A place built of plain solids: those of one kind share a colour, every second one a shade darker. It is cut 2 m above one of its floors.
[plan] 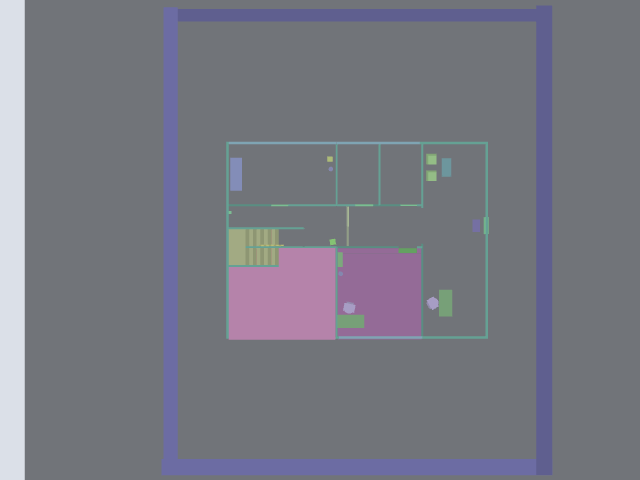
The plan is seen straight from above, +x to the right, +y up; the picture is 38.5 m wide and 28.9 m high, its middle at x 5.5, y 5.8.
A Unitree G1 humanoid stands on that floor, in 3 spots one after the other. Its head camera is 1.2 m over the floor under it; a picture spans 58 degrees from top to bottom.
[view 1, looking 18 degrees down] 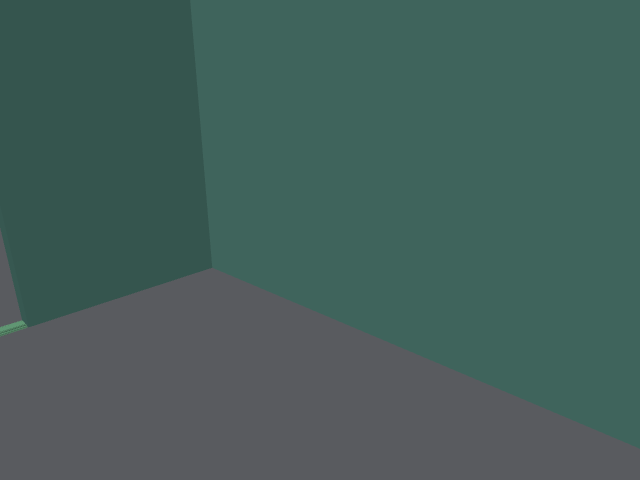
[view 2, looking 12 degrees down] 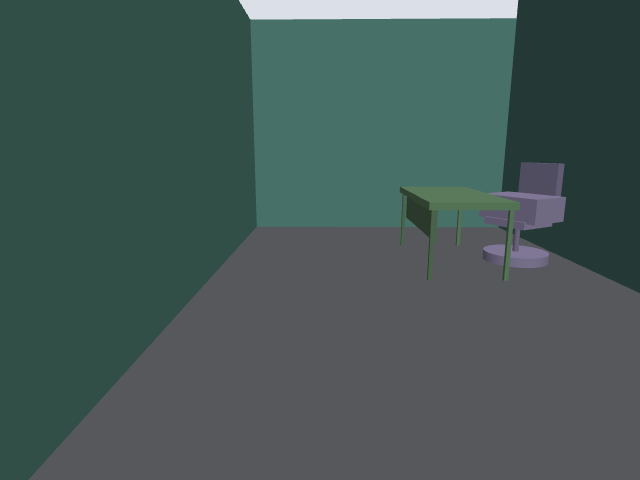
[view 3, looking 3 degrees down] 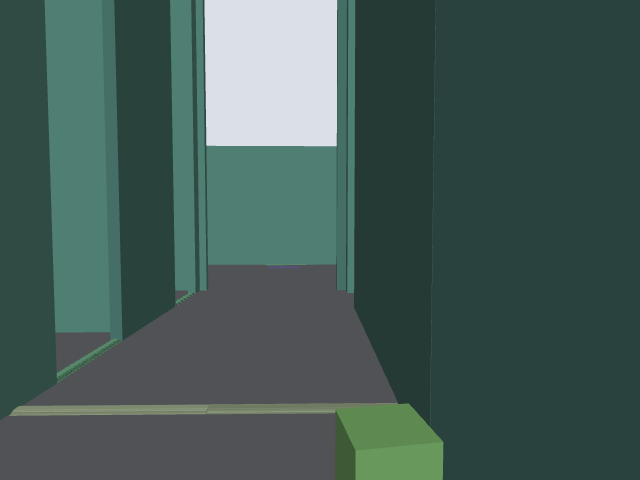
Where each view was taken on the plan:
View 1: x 10.84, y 10.57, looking -138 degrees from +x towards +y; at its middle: wall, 2.41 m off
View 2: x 14.36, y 6.63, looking -89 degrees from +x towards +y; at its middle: ground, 5.77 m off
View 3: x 4.51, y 5.98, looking -1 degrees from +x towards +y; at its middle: wall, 10.96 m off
